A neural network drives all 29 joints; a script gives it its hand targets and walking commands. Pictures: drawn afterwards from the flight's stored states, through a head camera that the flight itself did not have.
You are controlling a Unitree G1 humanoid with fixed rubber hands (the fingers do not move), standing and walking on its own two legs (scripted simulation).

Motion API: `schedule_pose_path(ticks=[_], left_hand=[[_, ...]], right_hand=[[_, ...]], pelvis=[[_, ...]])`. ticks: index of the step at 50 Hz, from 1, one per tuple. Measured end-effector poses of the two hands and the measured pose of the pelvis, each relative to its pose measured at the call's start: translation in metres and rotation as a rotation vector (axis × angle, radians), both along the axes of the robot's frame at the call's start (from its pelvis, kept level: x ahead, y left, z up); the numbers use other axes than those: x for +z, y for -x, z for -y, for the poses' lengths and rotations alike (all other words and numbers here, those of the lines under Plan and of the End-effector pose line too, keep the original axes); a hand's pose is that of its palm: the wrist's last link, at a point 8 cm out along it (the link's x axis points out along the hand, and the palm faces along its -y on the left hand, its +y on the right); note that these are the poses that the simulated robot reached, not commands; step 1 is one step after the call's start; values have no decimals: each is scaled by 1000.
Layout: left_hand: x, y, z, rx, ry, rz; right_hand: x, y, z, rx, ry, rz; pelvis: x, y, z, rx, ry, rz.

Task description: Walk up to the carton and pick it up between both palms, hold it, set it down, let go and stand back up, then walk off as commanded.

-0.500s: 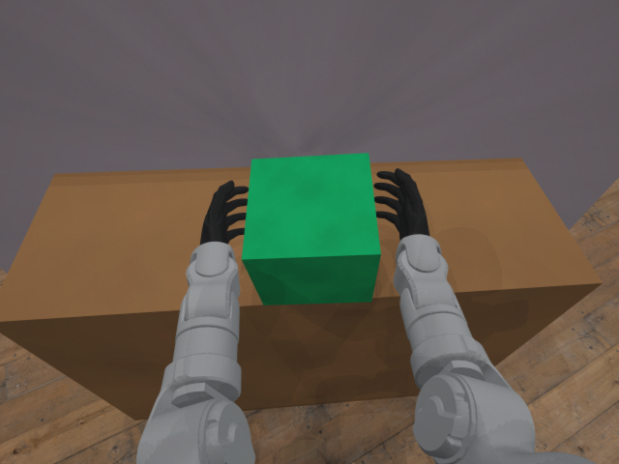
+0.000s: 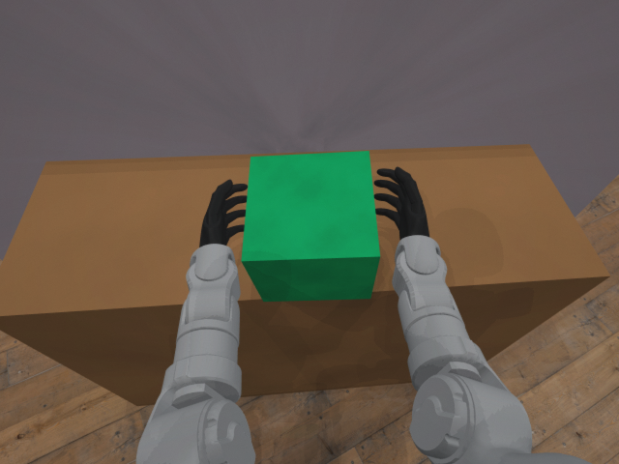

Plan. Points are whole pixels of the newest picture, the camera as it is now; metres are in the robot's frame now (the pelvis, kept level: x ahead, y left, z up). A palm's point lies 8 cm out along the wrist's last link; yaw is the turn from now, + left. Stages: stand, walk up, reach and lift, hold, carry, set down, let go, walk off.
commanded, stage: set down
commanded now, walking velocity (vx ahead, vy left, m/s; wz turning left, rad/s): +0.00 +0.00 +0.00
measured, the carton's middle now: (313, 230) +0.42 +0.03 +0.02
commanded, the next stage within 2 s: none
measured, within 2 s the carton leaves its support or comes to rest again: rests again in 1.36 s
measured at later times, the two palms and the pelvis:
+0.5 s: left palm (224, 245) +0.38 +0.15 +0.03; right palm (408, 235) +0.41 -0.11 +0.04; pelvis +0.00 +0.00 +0.00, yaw +0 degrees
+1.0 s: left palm (224, 247) +0.38 +0.15 +0.03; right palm (407, 235) +0.41 -0.11 +0.04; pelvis +0.00 +0.00 +0.00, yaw +0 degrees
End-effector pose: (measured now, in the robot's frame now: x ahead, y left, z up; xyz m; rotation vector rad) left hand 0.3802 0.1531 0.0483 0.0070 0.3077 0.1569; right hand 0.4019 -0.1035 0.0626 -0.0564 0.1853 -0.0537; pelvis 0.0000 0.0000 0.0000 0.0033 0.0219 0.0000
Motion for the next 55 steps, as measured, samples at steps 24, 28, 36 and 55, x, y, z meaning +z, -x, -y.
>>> schedule_pose_path(ticks=[24,28,36,55], left_hand=[[-19,-5,5,16,2,9],[-20,-5,6,21,7,14],[-21,-4,5,28,14,22],[-22,-3,5,40,28,28]], right_hand=[[-23,-4,4,-7,14,-11],[-23,-5,4,-7,15,-9],[-23,-5,3,-5,15,-2],[-24,-5,2,-3,14,-4]], pelvis=[[-1,-2,1,0,-1,-59],[-1,-2,1,-1,-2,-62],[-1,-2,1,-1,-1,-63],[-1,-3,1,-1,-2,-66]])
